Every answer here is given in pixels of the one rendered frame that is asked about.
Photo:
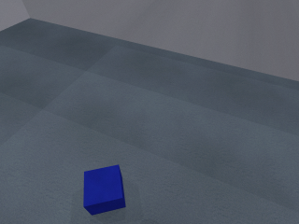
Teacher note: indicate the carton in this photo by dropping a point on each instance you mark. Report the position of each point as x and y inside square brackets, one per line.
[103, 190]

